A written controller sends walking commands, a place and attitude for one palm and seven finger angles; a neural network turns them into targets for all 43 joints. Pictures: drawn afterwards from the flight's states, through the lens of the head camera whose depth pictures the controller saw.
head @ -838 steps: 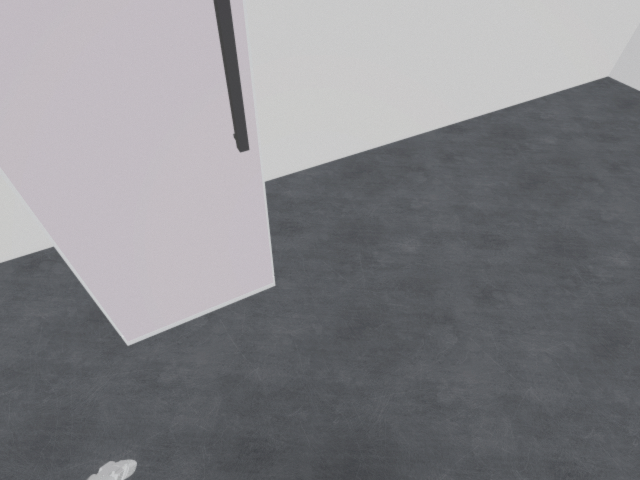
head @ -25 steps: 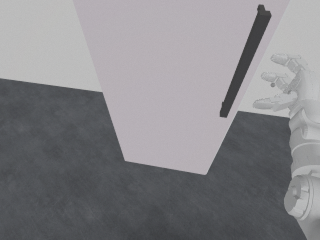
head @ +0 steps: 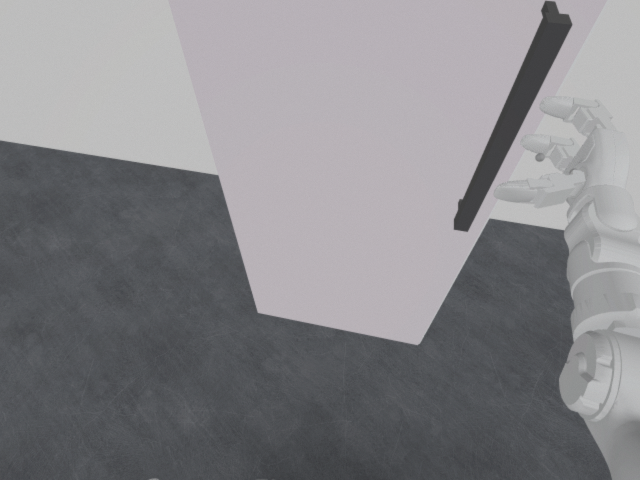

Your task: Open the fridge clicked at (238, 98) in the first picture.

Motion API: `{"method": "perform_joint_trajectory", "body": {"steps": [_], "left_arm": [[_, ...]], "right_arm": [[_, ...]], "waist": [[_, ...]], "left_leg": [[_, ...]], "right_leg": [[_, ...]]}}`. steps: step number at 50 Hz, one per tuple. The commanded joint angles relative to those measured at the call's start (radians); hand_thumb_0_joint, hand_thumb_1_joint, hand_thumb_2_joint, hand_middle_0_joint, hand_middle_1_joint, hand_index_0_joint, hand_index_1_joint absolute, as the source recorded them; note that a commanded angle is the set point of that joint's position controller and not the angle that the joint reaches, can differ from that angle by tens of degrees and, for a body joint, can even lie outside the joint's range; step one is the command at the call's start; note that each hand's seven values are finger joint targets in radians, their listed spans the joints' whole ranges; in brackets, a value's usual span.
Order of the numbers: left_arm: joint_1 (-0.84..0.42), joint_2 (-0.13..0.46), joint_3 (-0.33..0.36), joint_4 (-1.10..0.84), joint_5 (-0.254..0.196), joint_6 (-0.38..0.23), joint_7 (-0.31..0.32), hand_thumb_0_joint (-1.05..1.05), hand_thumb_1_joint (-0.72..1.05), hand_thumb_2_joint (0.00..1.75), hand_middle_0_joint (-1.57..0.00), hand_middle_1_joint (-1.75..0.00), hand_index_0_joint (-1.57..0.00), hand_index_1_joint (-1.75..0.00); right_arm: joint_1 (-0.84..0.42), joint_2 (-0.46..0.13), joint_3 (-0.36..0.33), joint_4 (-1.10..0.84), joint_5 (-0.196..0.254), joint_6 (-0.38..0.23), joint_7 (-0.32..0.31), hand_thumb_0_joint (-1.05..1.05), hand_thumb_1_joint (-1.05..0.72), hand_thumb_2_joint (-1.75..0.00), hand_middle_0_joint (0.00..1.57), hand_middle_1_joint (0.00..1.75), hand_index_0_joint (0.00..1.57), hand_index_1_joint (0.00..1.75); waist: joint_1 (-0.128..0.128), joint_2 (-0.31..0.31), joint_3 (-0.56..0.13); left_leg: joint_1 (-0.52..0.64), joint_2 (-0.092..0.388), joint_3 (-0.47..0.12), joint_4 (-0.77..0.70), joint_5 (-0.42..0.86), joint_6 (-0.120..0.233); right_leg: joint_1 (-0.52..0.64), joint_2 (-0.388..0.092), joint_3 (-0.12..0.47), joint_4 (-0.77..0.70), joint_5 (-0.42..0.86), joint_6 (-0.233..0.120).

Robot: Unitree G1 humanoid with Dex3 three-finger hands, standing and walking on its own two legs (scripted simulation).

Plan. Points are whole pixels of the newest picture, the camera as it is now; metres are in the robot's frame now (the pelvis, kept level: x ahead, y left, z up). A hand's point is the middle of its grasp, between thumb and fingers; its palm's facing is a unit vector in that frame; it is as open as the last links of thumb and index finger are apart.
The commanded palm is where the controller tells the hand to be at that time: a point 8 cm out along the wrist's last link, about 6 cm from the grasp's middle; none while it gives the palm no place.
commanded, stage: feel for the door with the fingertips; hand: right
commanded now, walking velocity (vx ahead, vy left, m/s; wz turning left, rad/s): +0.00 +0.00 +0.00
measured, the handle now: (496, 139) +0.56 -0.13 +0.13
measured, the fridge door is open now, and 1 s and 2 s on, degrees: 0 0 0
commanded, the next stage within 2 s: slide the fingers in behind the handle in 0.32 s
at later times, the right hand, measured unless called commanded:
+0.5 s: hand (525, 149) +0.51 -0.16 +0.15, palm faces +0.04 +1.00 +0.00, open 13.7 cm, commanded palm +0.49 -0.21 +0.15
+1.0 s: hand (524, 152) +0.51 -0.16 +0.15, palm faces +0.04 +1.00 +0.02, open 14.0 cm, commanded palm +0.48 -0.20 +0.15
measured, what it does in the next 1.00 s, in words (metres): stands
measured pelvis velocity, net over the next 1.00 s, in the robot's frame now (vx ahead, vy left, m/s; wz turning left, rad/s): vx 0.01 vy -0.01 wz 0.00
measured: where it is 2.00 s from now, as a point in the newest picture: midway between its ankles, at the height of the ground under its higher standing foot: outside the picture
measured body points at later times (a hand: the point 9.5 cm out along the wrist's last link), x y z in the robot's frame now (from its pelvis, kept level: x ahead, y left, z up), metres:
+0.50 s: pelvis +0.01 +0.00 +0.00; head +0.07 +0.00 +0.44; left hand +0.01 +0.26 -0.12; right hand +0.50 -0.21 +0.16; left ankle -0.02 +0.11 -0.72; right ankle +0.03 -0.12 -0.72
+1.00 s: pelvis +0.01 -0.01 +0.00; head +0.07 -0.01 +0.44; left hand +0.01 +0.26 -0.12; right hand +0.50 -0.21 +0.15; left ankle -0.02 +0.11 -0.72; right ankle +0.03 -0.12 -0.72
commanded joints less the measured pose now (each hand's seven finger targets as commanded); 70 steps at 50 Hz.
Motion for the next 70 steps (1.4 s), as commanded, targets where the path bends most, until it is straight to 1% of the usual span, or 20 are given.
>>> {"method": "perform_joint_trajectory", "body": {"steps": [1, 2, 5, 9, 15, 16, 17, 20, 22, 25, 29, 36, 42, 48, 50, 52, 58, 62, 67, 70], "left_arm": [[0.099, 0.161, 0.066, -0.057, -0.005, -0.026, 0.015, 0.00, 0.90, 0.90, -0.20, -0.30, -0.20, -0.30], [0.111, 0.163, 0.066, -0.054, -0.003, -0.024, 0.013, 0.00, 0.90, 0.90, -0.20, -0.30, -0.20, -0.30], [0.113, 0.169, 0.071, -0.053, -0.004, -0.016, 0.010, 0.00, 0.90, 0.90, -0.20, -0.30, -0.20, -0.30], [0.119, 0.169, 0.069, -0.051, -0.001, -0.008, 0.007, 0.00, 0.90, 0.90, -0.20, -0.30, -0.20, -0.30], [0.136, 0.169, 0.073, -0.046, 0.011, -0.008, 0.000, 0.00, 0.90, 0.90, -0.20, -0.30, -0.20, -0.30], [0.131, 0.166, 0.070, -0.048, 0.011, -0.009, -0.003, 0.00, 0.90, 0.90, -0.20, -0.30, -0.20, -0.30], [0.142, 0.168, 0.072, -0.044, 0.014, -0.007, -0.003, 0.00, 0.90, 0.90, -0.20, -0.30, -0.20, -0.30], [0.138, 0.167, 0.074, -0.042, 0.011, -0.007, -0.003, 0.00, 0.90, 0.90, -0.20, -0.30, -0.20, -0.30], [0.146, 0.168, 0.073, -0.041, 0.013, -0.004, -0.001, 0.00, 0.90, 0.90, -0.20, -0.30, -0.20, -0.30], [0.134, 0.169, 0.067, -0.047, 0.009, -0.002, 0.001, 0.00, 0.90, 0.90, -0.20, -0.30, -0.20, -0.30], [0.130, 0.169, 0.066, -0.060, 0.008, -0.001, 0.003, 0.00, 0.90, 0.90, -0.20, -0.30, -0.20, -0.30], [0.128, 0.170, 0.069, -0.060, 0.003, 0.001, 0.003, 0.00, 0.90, 0.90, -0.20, -0.30, -0.20, -0.30], [0.136, 0.167, 0.073, -0.055, 0.006, -0.007, 0.003, 0.00, 0.90, 0.90, -0.20, -0.30, -0.20, -0.30], [0.133, 0.163, 0.076, -0.046, 0.010, -0.012, -0.007, 0.00, 0.90, 0.90, -0.20, -0.30, -0.20, -0.30], [0.127, 0.160, 0.077, -0.045, 0.009, -0.013, -0.011, 0.00, 0.90, 0.90, -0.20, -0.30, -0.20, -0.30], [0.131, 0.165, 0.075, -0.044, 0.011, -0.010, -0.010, 0.00, 0.90, 0.90, -0.20, -0.30, -0.20, -0.30], [0.123, 0.160, 0.072, -0.047, 0.010, -0.010, -0.011, 0.00, 0.90, 0.90, -0.20, -0.30, -0.20, -0.30], [0.128, 0.159, 0.072, -0.043, 0.012, -0.011, -0.011, 0.00, 0.90, 0.90, -0.20, -0.30, -0.20, -0.30], [0.131, 0.161, 0.072, -0.039, 0.012, -0.012, -0.008, 0.00, 0.90, 0.90, -0.20, -0.30, -0.20, -0.30], [0.128, 0.153, 0.073, -0.037, 0.011, -0.017, -0.012, 0.00, 0.90, 0.90, -0.20, -0.30, -0.20, -0.30]], "right_arm": [[-0.533, -0.188, 0.026, -0.226, 0.025, -0.092, 0.042, 0.00, 0.50, -0.30, 0.30, 1.20, 0.30, 1.20], [-0.526, -0.172, 0.036, -0.208, 0.030, -0.088, 0.050, 0.00, 0.50, -0.30, 0.30, 1.20, 0.30, 1.20], [-0.516, -0.176, 0.027, -0.203, 0.034, -0.060, 0.055, 0.00, 0.50, -0.30, 0.30, 1.20, 0.30, 1.20], [-0.531, -0.183, 0.018, -0.207, 0.032, -0.047, 0.030, 0.00, 0.50, -0.30, 0.30, 1.20, 0.30, 1.20], [-0.579, -0.242, -0.033, -0.241, -0.001, -0.087, -0.028, 0.00, 0.50, -0.30, 0.30, 1.20, 0.30, 1.20], [-0.582, -0.229, -0.016, -0.240, -0.008, -0.090, -0.029, 0.00, 0.50, -0.30, 0.30, 1.20, 0.30, 1.20], [-0.593, -0.242, -0.026, -0.242, -0.014, -0.097, -0.034, 0.00, 0.50, -0.30, 0.30, 1.20, 0.30, 1.20], [-0.599, -0.246, -0.026, -0.243, -0.020, -0.100, -0.028, 0.00, 0.50, -0.30, 0.30, 1.20, 0.30, 1.20], [-0.600, -0.256, -0.034, -0.230, -0.013, -0.099, -0.021, 0.00, 0.50, -0.30, 0.30, 1.20, 0.30, 1.20], [-0.586, -0.243, -0.022, -0.203, -0.004, -0.085, -0.008, 0.00, 0.50, -0.30, 0.30, 1.20, 0.30, 1.20], [-0.533, -0.280, -0.060, -0.206, 0.003, -0.093, -0.001, 0.00, 0.50, -0.30, 0.30, 1.20, 0.30, 1.20], [-0.541, -0.211, 0.014, -0.174, 0.000, -0.069, 0.016, 0.00, 0.50, -0.30, 0.30, 1.20, 0.30, 1.20], [-0.569, -0.173, 0.021, -0.240, 0.025, -0.084, 0.014, 0.00, 0.50, -0.30, 0.30, 1.20, 0.30, 1.20], [-0.571, -0.160, 0.025, -0.268, 0.005, -0.096, -0.023, 0.00, 0.50, -0.30, 0.30, 1.20, 0.30, 1.20], [-0.562, -0.116, 0.055, -0.268, 0.007, -0.089, -0.028, 0.00, 0.50, -0.30, 0.30, 1.20, 0.30, 1.20], [-0.552, -0.128, 0.045, -0.249, 0.011, -0.082, -0.032, 0.00, 0.50, -0.30, 0.30, 1.20, 0.30, 1.20], [-0.562, -0.135, 0.036, -0.248, 0.002, -0.075, -0.047, 0.00, 0.50, -0.30, 0.30, 1.20, 0.30, 1.20], [-0.555, -0.112, 0.051, -0.211, 0.002, -0.076, -0.049, 0.00, 0.50, -0.30, 0.30, 1.20, 0.30, 1.20], [-0.593, -0.141, 0.030, -0.211, 0.006, -0.078, -0.047, 0.00, 0.50, -0.30, 0.30, 1.20, 0.30, 1.20], [-0.611, -0.079, 0.077, -0.233, 0.005, -0.084, -0.045, 0.00, 0.50, -0.30, 0.30, 1.20, 0.30, 1.20]], "waist": [[0.018, -0.041, -0.381], [0.022, -0.008, -0.378], [0.010, -0.044, -0.377], [0.017, -0.019, -0.339], [0.014, -0.012, -0.390], [0.012, -0.045, -0.385], [0.022, -0.006, -0.388], [0.019, -0.050, -0.413], [0.022, -0.016, -0.413], [0.025, -0.034, -0.384], [0.002, -0.019, -0.396], [0.032, -0.005, -0.311], [0.029, -0.029, -0.389], [0.018, -0.069, -0.423], [0.022, -0.073, -0.399], [0.024, -0.014, -0.382], [0.018, -0.035, -0.385], [0.034, 0.029, -0.341], [0.029, 0.001, -0.365], [0.034, -0.044, -0.391]], "left_leg": [[0.018, -0.021, -0.022, -0.102, 0.339, -0.007], [0.024, -0.021, -0.017, -0.101, 0.339, -0.005], [0.004, -0.022, -0.011, -0.096, 0.356, -0.004], [-0.006, -0.024, -0.004, -0.099, 0.347, -0.005], [0.005, -0.027, -0.008, -0.081, 0.357, -0.005], [-0.003, -0.026, -0.008, -0.078, 0.353, -0.004], [0.004, -0.027, -0.006, -0.076, 0.363, -0.005], [-0.007, -0.028, -0.010, -0.076, 0.373, -0.005], [0.016, -0.029, -0.009, -0.076, 0.382, -0.004], [0.001, -0.029, -0.011, -0.085, 0.360, -0.007], [0.042, -0.028, -0.013, -0.082, 0.378, -0.005], [-0.013, -0.025, -0.013, -0.102, 0.300, -0.009], [-0.022, -0.029, -0.004, -0.092, 0.311, -0.003], [-0.041, -0.032, 0.003, -0.074, 0.325, 0.000], [-0.055, -0.034, 0.007, -0.078, 0.326, 0.000], [-0.030, -0.035, 0.006, -0.082, 0.326, -0.001], [-0.018, -0.030, 0.000, -0.078, 0.347, -0.002], [-0.025, -0.032, 0.001, -0.087, 0.325, -0.004], [-0.012, -0.027, -0.007, -0.085, 0.321, -0.004], [-0.046, -0.029, 0.001, -0.079, 0.318, -0.002]], "right_leg": [[0.321, 0.037, 0.031, -0.033, 0.218, -0.041], [0.312, 0.037, 0.036, -0.031, 0.222, -0.043], [0.326, 0.035, 0.039, -0.030, 0.254, -0.040], [0.303, 0.032, 0.042, -0.033, 0.255, -0.042], [0.312, 0.032, 0.048, -0.023, 0.278, -0.040], [0.313, 0.034, 0.045, -0.023, 0.275, -0.037], [0.311, 0.032, 0.048, -0.017, 0.287, -0.042], [0.335, 0.031, 0.045, -0.011, 0.295, -0.038], [0.322, 0.032, 0.047, -0.010, 0.299, -0.041], [0.304, 0.032, 0.041, -0.020, 0.261, -0.038], [0.284, 0.034, 0.037, -0.024, 0.265, -0.040], [0.253, 0.031, 0.035, -0.034, 0.186, -0.044], [0.326, 0.029, 0.048, -0.017, 0.242, -0.041], [0.364, 0.027, 0.056, -0.011, 0.283, -0.034], [0.371, 0.026, 0.055, -0.010, 0.289, -0.032], [0.337, 0.027, 0.055, -0.015, 0.272, -0.036], [0.326, 0.031, 0.048, -0.019, 0.272, -0.036], [0.300, 0.029, 0.047, -0.018, 0.242, -0.040], [0.289, 0.034, 0.045, -0.019, 0.229, -0.039], [0.335, 0.032, 0.052, -0.012, 0.248, -0.033]]}}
